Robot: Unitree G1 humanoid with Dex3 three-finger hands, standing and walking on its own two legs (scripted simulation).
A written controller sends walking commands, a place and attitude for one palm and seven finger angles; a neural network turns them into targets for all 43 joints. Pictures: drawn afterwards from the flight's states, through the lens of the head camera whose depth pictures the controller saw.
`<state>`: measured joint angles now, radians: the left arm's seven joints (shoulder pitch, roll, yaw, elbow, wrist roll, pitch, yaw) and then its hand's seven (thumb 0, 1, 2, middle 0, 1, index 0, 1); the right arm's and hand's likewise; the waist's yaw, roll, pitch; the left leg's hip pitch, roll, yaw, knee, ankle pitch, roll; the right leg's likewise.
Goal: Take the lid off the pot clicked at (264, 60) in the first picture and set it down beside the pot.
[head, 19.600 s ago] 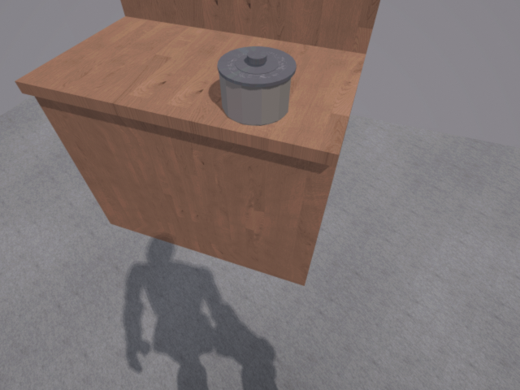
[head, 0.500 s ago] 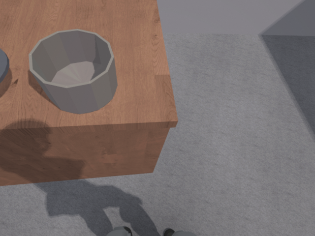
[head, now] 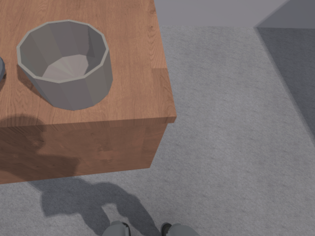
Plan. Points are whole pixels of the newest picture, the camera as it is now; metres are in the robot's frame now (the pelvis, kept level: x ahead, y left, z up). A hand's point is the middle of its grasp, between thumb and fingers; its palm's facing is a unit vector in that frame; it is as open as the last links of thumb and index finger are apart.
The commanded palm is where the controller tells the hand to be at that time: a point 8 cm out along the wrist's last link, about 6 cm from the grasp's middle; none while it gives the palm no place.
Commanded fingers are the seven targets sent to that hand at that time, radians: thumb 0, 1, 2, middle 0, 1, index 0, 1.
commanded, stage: lower the lid onto the table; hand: left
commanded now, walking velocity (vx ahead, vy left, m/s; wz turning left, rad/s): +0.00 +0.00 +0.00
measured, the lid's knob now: out of the picture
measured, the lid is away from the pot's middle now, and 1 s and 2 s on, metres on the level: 0.24 0.22 0.23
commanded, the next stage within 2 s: open the fingers wide in 0.60 s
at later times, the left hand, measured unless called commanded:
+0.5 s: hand out of the picture +0.47 +0.37 +0.10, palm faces -0.47 -0.32 -0.82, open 7.6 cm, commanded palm +0.54 +0.39 +0.16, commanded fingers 0.00 0.71 0.84 -0.79 -1.12 -0.81 -1.14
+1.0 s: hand out of the picture +0.45 +0.37 +0.08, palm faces -0.45 -0.20 -0.87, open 7.6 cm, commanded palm +0.49 +0.37 +0.15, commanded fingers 0.00 0.53 0.54 -0.57 -1.10 -0.58 -1.11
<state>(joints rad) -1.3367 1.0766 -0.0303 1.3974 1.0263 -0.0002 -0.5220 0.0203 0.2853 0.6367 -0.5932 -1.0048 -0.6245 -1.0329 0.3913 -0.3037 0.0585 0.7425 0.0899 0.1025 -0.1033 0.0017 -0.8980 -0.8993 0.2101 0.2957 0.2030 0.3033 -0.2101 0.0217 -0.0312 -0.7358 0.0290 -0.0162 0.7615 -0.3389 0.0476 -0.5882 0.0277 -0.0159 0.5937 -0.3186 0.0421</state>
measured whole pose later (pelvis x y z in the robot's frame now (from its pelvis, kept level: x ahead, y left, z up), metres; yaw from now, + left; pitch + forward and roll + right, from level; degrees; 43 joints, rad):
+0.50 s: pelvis -0.01 +0.00 -0.01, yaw +0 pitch +19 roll -6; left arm -1.33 1.05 -0.03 1.42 1.03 -0.02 -0.49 0.02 0.29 0.64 -0.59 -1.00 -0.62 -1.03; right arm 0.40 -0.30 0.06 0.74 0.08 0.10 -0.10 0.00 -0.90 -0.90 0.21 0.30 0.20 0.30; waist -0.23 0.03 -0.04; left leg -0.81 0.03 -0.03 0.82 -0.34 0.05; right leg -0.65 0.03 -0.03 0.64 -0.32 0.04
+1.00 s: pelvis -0.01 +0.00 -0.01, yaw +0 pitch +18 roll -5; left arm -1.08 1.00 0.08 1.22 1.04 -0.16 -0.43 0.01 0.34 0.56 -0.55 -1.04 -0.58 -1.06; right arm 0.36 -0.29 0.04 0.69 0.08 0.18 -0.10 0.00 -0.90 -0.90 0.21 0.30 0.20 0.30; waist -0.18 0.03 -0.06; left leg -0.79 0.03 -0.03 0.82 -0.35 0.04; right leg -0.65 0.03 -0.02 0.67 -0.34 0.03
